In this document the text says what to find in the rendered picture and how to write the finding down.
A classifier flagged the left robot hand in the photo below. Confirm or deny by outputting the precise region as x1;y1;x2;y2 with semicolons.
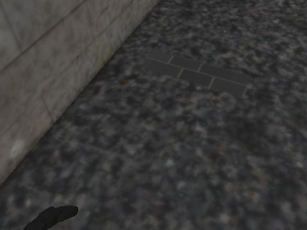
23;205;79;230

